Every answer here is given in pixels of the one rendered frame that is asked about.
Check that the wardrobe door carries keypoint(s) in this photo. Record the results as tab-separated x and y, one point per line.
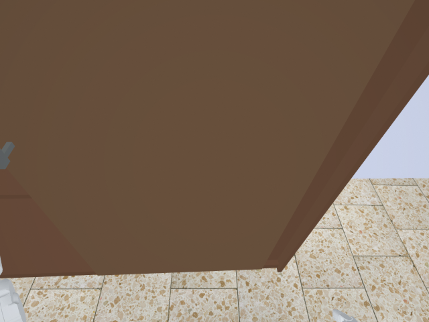
165	136
405	40

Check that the robot left upper arm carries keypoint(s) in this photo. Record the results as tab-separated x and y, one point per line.
11	308

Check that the handle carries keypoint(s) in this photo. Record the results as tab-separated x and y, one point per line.
4	153

